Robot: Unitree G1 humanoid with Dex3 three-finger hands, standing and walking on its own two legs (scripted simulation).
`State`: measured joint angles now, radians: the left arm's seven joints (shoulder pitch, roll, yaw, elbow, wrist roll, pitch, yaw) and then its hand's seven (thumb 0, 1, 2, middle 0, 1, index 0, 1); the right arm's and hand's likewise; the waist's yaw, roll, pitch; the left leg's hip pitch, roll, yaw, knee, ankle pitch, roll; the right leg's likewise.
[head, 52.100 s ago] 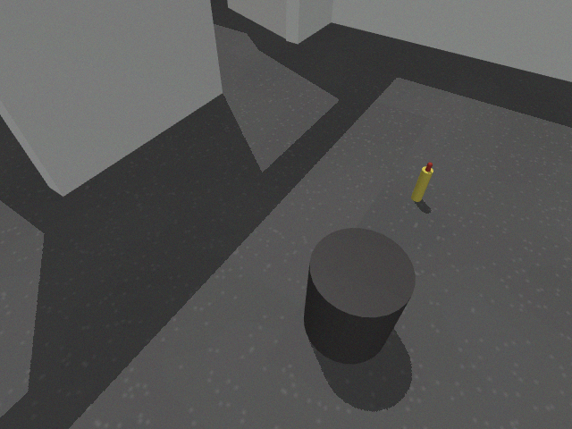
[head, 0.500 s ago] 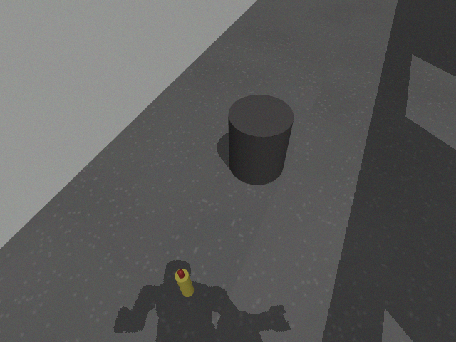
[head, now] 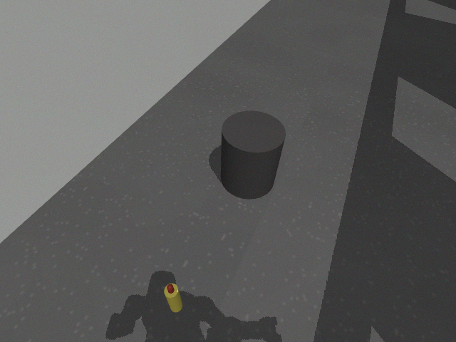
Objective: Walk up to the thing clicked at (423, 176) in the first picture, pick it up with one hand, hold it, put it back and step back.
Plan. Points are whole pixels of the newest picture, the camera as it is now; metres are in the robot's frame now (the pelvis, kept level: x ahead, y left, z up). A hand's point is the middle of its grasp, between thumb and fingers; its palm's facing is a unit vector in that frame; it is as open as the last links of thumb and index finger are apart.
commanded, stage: walk up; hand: left
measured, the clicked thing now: (173, 296) +0.40 +0.20 -0.67
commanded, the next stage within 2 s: stand in 0.74 s
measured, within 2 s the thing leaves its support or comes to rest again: neither
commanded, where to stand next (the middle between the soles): +0.08 -0.01 m, yaw +1 degrees
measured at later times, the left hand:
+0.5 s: hand out of the picture +0.08 +0.24 -0.16, palm faces +0.00 -0.95 -0.32, open 7.4 cm
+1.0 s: hand out of the picture +0.10 +0.24 -0.15, palm faces -0.01 -0.94 -0.33, open 7.4 cm
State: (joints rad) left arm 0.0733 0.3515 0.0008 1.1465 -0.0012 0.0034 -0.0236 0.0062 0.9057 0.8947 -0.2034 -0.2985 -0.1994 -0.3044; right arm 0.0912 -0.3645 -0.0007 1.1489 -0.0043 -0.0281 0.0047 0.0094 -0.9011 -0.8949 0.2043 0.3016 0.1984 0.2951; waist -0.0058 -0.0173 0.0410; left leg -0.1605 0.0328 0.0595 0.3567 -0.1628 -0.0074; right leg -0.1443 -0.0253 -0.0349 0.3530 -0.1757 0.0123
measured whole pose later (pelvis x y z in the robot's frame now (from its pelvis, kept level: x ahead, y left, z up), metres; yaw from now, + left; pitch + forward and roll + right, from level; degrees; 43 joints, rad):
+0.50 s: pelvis +0.01 -0.01 +0.00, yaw +0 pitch -2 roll +0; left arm 0.09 0.34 0.01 1.17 0.01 0.00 -0.02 0.01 0.91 0.89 -0.20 -0.30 -0.20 -0.30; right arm 0.08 -0.34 -0.01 1.16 -0.01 -0.02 0.00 0.01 -0.90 -0.89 0.21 0.30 0.20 0.30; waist 0.00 0.00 0.03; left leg -0.12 0.04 0.05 0.31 -0.15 -0.02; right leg -0.11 -0.02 -0.04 0.31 -0.17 0.01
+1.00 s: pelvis +0.02 -0.01 +0.00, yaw +1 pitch -2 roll +0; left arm 0.09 0.35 0.00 1.15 0.00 -0.01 -0.01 0.01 0.91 0.89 -0.20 -0.30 -0.20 -0.30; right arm 0.08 -0.34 0.00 1.16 -0.01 -0.01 0.01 0.01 -0.90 -0.89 0.20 0.30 0.20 0.30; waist -0.01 0.00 0.04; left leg -0.12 0.04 0.05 0.30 -0.15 -0.02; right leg -0.10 -0.02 -0.05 0.31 -0.18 0.00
